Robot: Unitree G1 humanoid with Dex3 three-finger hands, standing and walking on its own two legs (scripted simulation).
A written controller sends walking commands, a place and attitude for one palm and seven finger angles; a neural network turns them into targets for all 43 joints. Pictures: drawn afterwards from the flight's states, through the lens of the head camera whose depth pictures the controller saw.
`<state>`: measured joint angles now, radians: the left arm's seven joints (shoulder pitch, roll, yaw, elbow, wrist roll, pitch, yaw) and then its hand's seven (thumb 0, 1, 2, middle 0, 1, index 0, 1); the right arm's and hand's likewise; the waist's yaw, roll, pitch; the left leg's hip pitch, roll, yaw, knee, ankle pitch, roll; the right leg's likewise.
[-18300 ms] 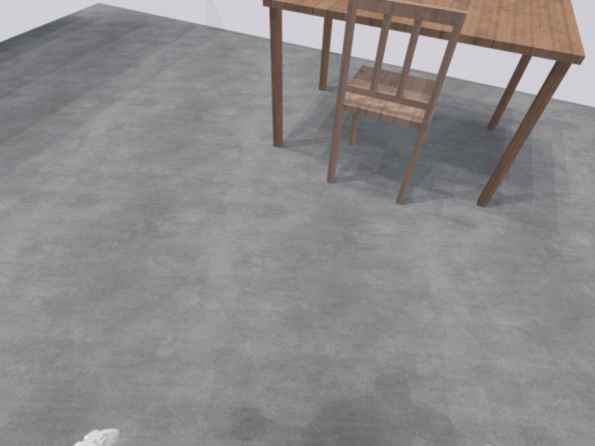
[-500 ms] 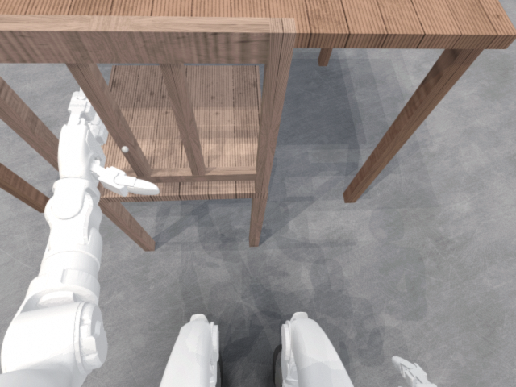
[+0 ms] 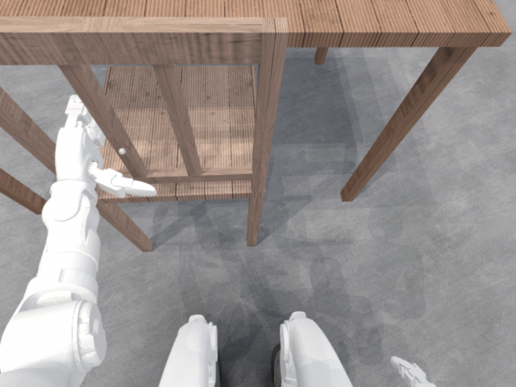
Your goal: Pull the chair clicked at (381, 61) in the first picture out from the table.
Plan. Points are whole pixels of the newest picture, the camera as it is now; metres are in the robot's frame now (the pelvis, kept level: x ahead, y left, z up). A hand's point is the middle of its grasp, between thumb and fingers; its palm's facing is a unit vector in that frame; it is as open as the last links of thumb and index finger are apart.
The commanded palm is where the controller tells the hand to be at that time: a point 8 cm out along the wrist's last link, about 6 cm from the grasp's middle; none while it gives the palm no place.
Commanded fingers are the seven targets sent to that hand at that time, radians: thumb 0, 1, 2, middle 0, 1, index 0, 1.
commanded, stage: hook a spindle and tug to test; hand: left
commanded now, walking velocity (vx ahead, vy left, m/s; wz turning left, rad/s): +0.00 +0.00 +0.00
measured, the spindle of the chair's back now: (113, 130) +0.50 +0.21 +0.03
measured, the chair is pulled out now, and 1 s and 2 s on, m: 0.00 0.00 0.04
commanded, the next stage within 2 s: step backward, pulling the chair out in 1.46 s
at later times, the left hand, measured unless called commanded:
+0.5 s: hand (124, 150) +0.46 +0.19 +0.03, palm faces +0.08 -1.00 -0.05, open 12.5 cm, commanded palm +0.43 +0.23 +0.03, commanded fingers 0.00 0.23 0.61 -0.50 -1.45 -0.50 -1.45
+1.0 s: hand (126, 147) +0.46 +0.19 +0.03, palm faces +0.10 -0.99 -0.04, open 5.7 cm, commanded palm +0.42 +0.22 +0.03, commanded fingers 0.00 0.90 0.90 -0.50 -1.45 -0.50 -1.45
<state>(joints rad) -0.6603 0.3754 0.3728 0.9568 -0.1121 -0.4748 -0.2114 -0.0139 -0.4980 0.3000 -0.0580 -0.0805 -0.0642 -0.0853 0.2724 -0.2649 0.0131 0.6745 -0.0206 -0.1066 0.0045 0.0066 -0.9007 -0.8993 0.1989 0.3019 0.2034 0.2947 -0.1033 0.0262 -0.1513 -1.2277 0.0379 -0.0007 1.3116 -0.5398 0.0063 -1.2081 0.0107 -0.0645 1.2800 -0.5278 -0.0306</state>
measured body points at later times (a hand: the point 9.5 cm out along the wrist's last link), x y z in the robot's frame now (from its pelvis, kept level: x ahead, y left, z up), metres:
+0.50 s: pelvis +0.00 +0.00 +0.00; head +0.14 +0.01 +0.43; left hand +0.45 +0.24 +0.04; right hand +0.08 -0.26 -0.12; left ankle +0.03 +0.12 -0.61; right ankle +0.04 -0.11 -0.61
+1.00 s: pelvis +0.01 +0.00 +0.01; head +0.15 +0.01 +0.44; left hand +0.45 +0.24 +0.04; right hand +0.09 -0.26 -0.11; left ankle +0.03 +0.12 -0.61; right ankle +0.04 -0.11 -0.61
